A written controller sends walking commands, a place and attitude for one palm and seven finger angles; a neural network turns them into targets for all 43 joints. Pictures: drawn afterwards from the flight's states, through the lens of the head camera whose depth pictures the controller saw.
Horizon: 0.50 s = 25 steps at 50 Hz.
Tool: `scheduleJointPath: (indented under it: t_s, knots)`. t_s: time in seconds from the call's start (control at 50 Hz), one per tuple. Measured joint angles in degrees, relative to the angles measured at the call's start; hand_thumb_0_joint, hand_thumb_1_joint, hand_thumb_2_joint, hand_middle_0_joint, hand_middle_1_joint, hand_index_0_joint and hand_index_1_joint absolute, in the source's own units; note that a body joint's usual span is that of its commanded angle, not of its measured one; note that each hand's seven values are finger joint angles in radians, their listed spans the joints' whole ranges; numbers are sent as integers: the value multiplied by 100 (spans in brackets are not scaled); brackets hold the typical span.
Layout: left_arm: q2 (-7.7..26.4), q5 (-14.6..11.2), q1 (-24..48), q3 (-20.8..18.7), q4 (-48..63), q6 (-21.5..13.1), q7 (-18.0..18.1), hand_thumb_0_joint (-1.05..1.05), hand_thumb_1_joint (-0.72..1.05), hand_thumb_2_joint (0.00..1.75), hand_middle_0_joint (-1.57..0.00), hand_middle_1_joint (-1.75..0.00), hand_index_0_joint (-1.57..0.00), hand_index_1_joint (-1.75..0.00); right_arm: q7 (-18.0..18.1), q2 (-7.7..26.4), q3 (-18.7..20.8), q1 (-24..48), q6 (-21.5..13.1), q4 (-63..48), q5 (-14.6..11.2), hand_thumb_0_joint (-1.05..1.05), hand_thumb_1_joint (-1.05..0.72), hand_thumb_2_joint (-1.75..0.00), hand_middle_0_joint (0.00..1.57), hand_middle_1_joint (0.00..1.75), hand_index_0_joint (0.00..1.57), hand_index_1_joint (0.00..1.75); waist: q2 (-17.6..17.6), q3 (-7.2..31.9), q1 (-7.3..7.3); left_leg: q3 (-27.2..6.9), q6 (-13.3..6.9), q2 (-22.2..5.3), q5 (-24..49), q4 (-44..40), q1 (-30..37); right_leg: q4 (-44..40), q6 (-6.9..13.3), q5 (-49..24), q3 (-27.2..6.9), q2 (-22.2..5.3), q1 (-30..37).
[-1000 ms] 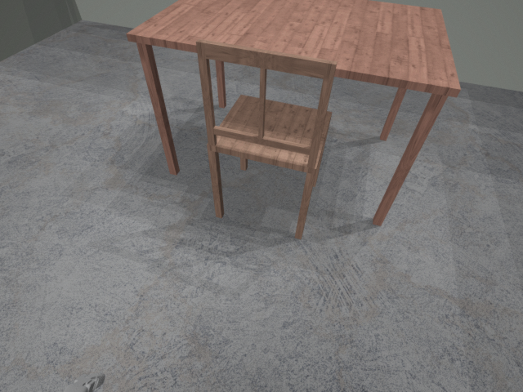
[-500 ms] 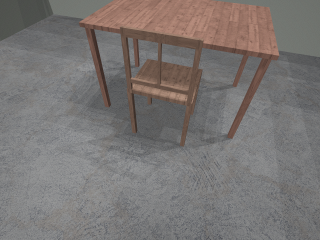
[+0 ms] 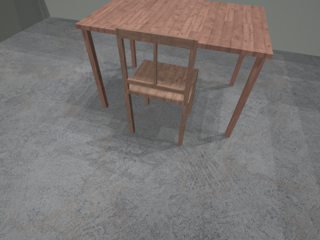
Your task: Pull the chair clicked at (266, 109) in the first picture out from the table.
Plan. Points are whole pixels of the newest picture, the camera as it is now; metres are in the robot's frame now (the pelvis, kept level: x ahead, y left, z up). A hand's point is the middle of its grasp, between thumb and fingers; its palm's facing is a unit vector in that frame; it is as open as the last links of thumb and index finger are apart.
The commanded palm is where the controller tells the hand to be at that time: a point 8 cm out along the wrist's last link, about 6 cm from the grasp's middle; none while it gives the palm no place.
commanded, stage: look at it before walking up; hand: left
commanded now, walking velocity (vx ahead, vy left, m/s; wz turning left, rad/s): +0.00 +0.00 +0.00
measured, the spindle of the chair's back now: (155, 65) +1.00 +0.08 -0.11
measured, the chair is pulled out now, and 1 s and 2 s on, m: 0.00 0.00 0.00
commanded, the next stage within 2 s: walk to a spot facing it in 0.44 s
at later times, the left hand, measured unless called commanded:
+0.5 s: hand out of the picture +0.08 +0.25 -0.16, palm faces -0.02 -0.94 -0.34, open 7.4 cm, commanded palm none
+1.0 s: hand out of the picture +0.04 +0.27 -0.20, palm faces +0.18 -0.96 -0.19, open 7.4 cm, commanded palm none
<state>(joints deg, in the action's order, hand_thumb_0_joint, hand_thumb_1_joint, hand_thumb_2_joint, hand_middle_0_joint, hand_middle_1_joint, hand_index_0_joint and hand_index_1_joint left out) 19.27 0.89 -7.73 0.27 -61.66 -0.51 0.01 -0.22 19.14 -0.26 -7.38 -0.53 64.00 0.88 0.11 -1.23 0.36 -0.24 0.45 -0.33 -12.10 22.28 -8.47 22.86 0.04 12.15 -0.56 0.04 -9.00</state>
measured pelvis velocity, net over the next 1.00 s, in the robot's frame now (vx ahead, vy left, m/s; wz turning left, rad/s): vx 0.08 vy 0.07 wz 0.19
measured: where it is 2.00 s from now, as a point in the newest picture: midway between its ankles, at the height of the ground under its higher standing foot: outside the picture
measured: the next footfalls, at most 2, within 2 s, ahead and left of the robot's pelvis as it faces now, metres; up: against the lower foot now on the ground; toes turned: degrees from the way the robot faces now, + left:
left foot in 0.88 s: +0.11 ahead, +0.16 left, +0.00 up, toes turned +16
right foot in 1.40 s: +0.36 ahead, +0.01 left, +0.00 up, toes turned +0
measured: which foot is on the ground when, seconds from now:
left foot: down 0.00-0.66, up 0.68-0.86, down 0.88-1.00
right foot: down 0.00-0.88, up 0.90-1.00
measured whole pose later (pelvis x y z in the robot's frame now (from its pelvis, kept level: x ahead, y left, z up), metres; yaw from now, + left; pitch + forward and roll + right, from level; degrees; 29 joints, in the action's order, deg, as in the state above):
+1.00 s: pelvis +0.08 +0.07 -0.02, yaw +11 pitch -1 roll -1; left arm 14.0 1.8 -18.2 -2.8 -61.7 1.4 -0.4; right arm -0.4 10.6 1.3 -19.2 -2.0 59.8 1.3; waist 3.2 -1.9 1.1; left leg 6.4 -3.8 0.3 -19.0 34.2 -15.1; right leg 62.9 -1.4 25.3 2.5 -5.6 -21.9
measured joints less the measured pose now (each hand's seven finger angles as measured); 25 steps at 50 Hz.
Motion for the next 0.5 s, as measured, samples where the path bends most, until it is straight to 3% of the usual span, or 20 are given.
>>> scheduleJointPath:
  t_s: [0.5]
  knots:
    - [20,3,-46,-19,-62,1,4,1,91,90,-20,-30,-20,-30,21,16,-6,94,-13,-4,-11,0,-91,-89,20,30,20,30,9,-32,-42,-5,8,-6,8,-126,104,-119,4,-5,5,5,102]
